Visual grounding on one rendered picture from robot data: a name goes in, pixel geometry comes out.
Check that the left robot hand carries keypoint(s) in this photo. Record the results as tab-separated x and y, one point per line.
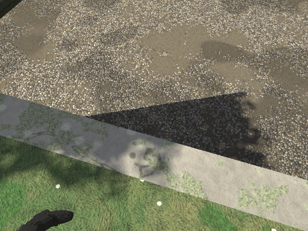
46	219

